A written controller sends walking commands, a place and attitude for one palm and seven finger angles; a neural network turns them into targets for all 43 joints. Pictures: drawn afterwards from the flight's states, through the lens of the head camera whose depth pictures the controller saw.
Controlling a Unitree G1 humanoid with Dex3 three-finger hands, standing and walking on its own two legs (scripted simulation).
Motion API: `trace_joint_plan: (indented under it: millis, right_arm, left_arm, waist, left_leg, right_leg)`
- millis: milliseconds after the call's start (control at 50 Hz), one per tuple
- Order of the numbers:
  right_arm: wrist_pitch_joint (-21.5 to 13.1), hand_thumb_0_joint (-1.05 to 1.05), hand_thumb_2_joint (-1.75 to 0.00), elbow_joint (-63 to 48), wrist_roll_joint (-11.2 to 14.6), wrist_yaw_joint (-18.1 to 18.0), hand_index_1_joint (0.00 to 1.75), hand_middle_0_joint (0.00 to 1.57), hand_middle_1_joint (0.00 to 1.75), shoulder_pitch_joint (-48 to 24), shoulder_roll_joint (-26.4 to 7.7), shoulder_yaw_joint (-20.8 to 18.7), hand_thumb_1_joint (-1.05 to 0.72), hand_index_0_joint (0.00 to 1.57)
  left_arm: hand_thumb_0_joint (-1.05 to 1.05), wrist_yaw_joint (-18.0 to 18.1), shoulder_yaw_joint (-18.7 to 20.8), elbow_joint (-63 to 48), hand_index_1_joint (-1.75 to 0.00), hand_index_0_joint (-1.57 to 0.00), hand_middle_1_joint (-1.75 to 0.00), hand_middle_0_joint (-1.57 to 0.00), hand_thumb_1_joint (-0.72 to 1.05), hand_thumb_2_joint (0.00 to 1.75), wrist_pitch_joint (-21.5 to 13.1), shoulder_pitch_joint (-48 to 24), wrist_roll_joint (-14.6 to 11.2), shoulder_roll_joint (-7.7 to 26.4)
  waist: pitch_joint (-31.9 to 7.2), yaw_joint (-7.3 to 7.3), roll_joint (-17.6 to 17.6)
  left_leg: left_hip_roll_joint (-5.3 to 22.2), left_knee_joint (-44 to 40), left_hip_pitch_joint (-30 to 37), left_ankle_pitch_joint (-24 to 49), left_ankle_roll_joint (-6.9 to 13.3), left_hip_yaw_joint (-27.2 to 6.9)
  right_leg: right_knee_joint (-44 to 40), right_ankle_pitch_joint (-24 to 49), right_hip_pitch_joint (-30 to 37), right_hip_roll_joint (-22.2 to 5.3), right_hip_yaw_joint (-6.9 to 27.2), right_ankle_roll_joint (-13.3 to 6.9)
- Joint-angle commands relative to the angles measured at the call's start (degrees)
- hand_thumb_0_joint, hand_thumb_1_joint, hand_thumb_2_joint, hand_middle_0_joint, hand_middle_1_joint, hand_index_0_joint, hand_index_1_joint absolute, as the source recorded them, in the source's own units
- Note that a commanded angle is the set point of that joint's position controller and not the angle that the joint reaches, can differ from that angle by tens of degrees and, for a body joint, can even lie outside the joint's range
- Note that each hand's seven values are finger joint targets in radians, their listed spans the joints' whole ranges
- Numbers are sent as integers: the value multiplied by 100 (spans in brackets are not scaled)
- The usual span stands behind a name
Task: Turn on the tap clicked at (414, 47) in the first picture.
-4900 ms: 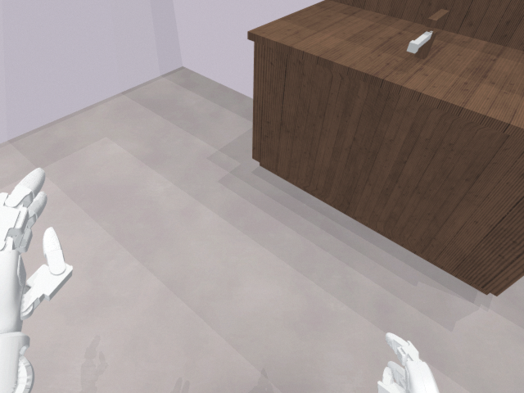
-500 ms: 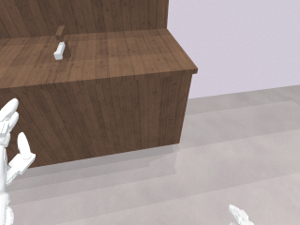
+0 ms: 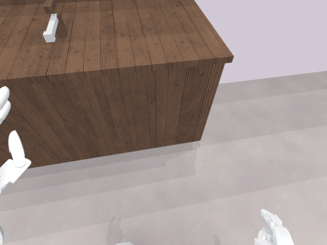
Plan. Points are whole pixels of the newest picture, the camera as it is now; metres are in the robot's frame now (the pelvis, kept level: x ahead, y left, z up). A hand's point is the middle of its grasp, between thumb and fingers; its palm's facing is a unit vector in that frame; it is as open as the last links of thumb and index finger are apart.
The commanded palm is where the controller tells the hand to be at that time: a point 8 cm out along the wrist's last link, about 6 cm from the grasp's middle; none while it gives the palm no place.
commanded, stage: take the last steps up to it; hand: left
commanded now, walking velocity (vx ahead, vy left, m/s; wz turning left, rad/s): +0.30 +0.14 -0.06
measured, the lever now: (49, 36) +0.73 +0.45 +0.09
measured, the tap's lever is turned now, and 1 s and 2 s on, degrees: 0 0 0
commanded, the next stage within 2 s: come to a stop and stand still in 1.20 s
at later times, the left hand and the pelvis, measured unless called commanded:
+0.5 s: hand (46, 114) +0.32 +0.26 +0.17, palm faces +0.39 -0.80 -0.46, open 7.4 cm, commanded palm +0.26 +0.30 +0.19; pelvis +0.10 +0.02 +0.01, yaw -1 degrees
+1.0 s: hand (40, 66) +0.43 +0.30 +0.20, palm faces +0.30 -0.84 -0.44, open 7.5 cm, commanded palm +0.38 +0.36 +0.19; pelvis +0.20 +0.09 +0.01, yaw -4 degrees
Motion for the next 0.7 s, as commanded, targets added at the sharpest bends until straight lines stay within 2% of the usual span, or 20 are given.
trace_joint_plan:
  millis: [0, 20, 80, 160, 240, 260, 280, 300, 320, 340, 360, 380, 400, 440, 500, 560, 620, 640, 660, 680]
  right_arm:
    - [-383, 0, -90, -792, 19, -4, 30, 20, 30, -332, -361, -60, -90, 20]
    - [-371, 0, -90, -757, -6, 8, 30, 20, 30, -467, -337, -16, -90, 20]
    - [-485, 0, -90, -646, 128, 63, 30, 20, 30, -452, -299, -49, -90, 20]
    - [-604, 0, -90, -703, 62, 93, 30, 20, 30, -463, -252, 82, -90, 20]
    - [-464, 0, -90, -654, 39, -8, 30, 20, 30, -460, -267, 109, -90, 20]
    - [-409, 0, -90, -631, 47, -20, 30, 20, 30, -471, -261, 99, -90, 20]
    - [-334, 0, -90, -626, 52, -21, 30, 20, 30, -431, -149, 107, -90, 20]
    - [-317, 0, -90, -778, 29, 23, 30, 20, 30, -652, -153, 115, -90, 20]
    - [-328, 0, -90, -713, -8, 64, 30, 20, 30, -696, -233, 107, -90, 20]
    - [-318, 0, -90, -575, -9, 119, 30, 20, 30, -507, -292, 19, -90, 20]
    - [-282, 0, -90, -536, 2, 137, 30, 20, 30, -502, -259, 59, -90, 20]
    - [-188, 0, -90, -496, 21, 135, 30, 20, 30, -590, -244, 117, -90, 20]
    - [-158, 0, -90, -520, 18, 146, 30, 20, 30, -654, -216, 155, -90, 20]
    - [-172, 0, -90, -557, 4, 163, 30, 20, 30, -651, -261, 163, -90, 20]
    - [-248, 0, -90, -663, -28, 128, 30, 20, 30, -608, -227, 118, -90, 20]
    - [-293, 0, -90, -846, -38, 107, 30, 20, 30, -530, -163, 63, -90, 20]
    - [-310, 0, -90, -910, -20, 37, 30, 20, 30, -379, -161, 18, -90, 20]
    - [-296, 0, -90, -908, -11, -1, 30, 20, 30, -340, -189, -3, -90, 20]
    - [-295, 0, -90, -905, 19, -48, 30, 20, 30, -262, -276, -52, -90, 20]
    - [-310, 0, -90, -923, 63, -71, 30, 20, 30, -144, -461, -132, -90, 20]
  left_arm:
    - [0, 133, 653, -543, -30, -20, -30, -20, 90, 90, -391, -296, 0, 1030]
    - [0, 103, 656, -682, -30, -20, -30, -20, 90, 90, -357, -504, -65, 1029]
    - [0, 42, 583, -1343, -30, -20, -30, -20, 90, 90, -415, -668, -45, 935]
    - [0, 36, 481, -1177, -30, -20, -30, -20, 90, 90, -336, -223, -94, 785]
    - [0, 41, 600, -395, -30, -20, -30, -20, 90, 90, -140, -202, -102, 816]
    - [0, 31, 596, -212, -30, -20, -30, -20, 90, 90, -99, -322, -81, 823]
    - [0, 13, 587, 61, -30, -20, -30, -20, 90, 90, -43, -328, -46, 903]
    - [0, 0, 647, 127, -30, -20, -30, -20, 90, 90, -43, -512, -72, 989]
    - [0, 7, 821, 164, -30, -20, -30, -20, 90, 90, -82, -774, -142, 1081]
    - [0, -81, 576, 185, -30, -20, -30, -20, 90, 90, -148, -917, -115, 867]
    - [0, -114, 609, 199, -30, -20, -30, -20, 90, 90, -212, -835, -122, 916]
    - [0, -122, 626, -69, -30, -20, -30, -20, 90, 90, -254, -915, -113, 972]
    - [0, -129, 461, -178, -30, -20, -30, -20, 90, 90, -314, -877, -60, 851]
    - [0, -99, 364, -537, -30, -20, -30, -20, 90, 90, -396, -946, -25, 859]
    - [0, 11, 565, -1007, -30, -20, -30, -20, 90, 90, -441, -650, -32, 1076]
    - [0, 104, 763, -1180, -30, -20, -30, -20, 90, 90, -352, -227, -70, 1089]
    - [0, 172, 825, -1187, -30, -20, -30, -20, 90, 90, -293, -167, -109, 1032]
    - [0, 174, 830, -1072, -30, -20, -30, -20, 90, 90, -303, -203, -111, 982]
    - [0, 158, 783, -1025, -30, -20, -30, -20, 90, 90, -329, -316, -123, 912]
    - [0, 137, 624, -1030, -30, -20, -30, -20, 90, 90, -349, -352, -132, 733]
  waist:
    - [-1303, -141, 1567]
    - [-1034, -151, 1601]
    - [-884, -2, 1546]
    - [-906, -27, 1722]
    - [-1061, 37, 890]
    - [-1072, 56, 397]
    - [-1094, 34, -809]
    - [-889, 63, -1849]
    - [-730, 63, -1448]
    - [-627, -57, -1247]
    - [-563, -68, -982]
    - [-685, -37, -412]
    - [-665, -48, -404]
    - [-757, -77, -407]
    - [-944, -3, -391]
    - [-1101, 141, -583]
    - [-1216, 50, -595]
    - [-1174, 13, -355]
    - [-1247, -52, 170]
    - [-1317, -163, 1331]
  left_leg:
    - [2016, -1269, 1933, 886, 1375, -2811]
    - [1983, -1345, 1538, 520, 1487, -2767]
    - [1385, -1182, 1288, 362, 1120, -1337]
    - [1206, -1351, 601, 342, 878, -851]
    - [1081, -459, 198, -249, 584, -631]
    - [862, 263, -162, -531, 465, -458]
    - [353, 1665, -897, -1113, 276, -102]
    - [-217, 3198, -2215, -2149, 28, -287]
    - [-38, 4014, -2420, -1787, -73, -1029]
    - [94, 4234, -2351, -1427, -123, -1257]
    - [206, 4373, -2418, -1131, -179, -1246]
    - [284, 4305, -2353, -965, -205, -1209]
    - [334, 4221, -2337, -809, -221, -1116]
    - [394, 3647, -2091, -606, -216, -978]
    - [344, 1998, -1348, -459, -143, -537]
    - [75, 994, -754, -445, -99, -89]
    - [-96, -22, 141, -166, -91, 114]
    - [-122, -284, 494, -35, -80, 184]
    - [-18, -568, 946, -37, -28, 26]
    - [675, -917, 1517, 103, 271, -1080]
  right_leg:
    - [3298, -1213, -2277, 439, 180, -209]
    - [3326, -1027, -2473, 164, 284, -178]
    - [2368, -296, -2306, 62, -27, -108]
    - [860, 205, -1160, 297, -443, -79]
    - [-688, 727, 144, 525, -668, -123]
    - [-1133, 904, 593, 348, -339, -228]
    - [-1714, 521, 967, -543, 1208, -644]
    - [-2350, 648, 1317, -1763, 3566, -1251]
    - [-2607, 333, 994, -2077, 3841, -1349]
    - [-2659, 6, 675, -1863, 3489, -1259]
    - [-2504, 287, 631, -1765, 3009, -1301]
    - [-2299, 863, 623, -1559, 2311, -1228]
    - [-2240, 1430, 556, -1448, 1692, -1145]
    - [-2175, 2046, 434, -1292, 995, -1047]
    - [-2046, 2334, 444, -1085, 511, -1006]
    - [-1885, 2450, 630, -1008, 583, -1009]
    - [-1480, 1828, 525, -812, 452, -844]
    - [-1230, 1542, 334, -592, 329, -727]
    - [-612, 1443, 108, -398, 218, -588]
    - [677, 848, -608, 52, -175, -324]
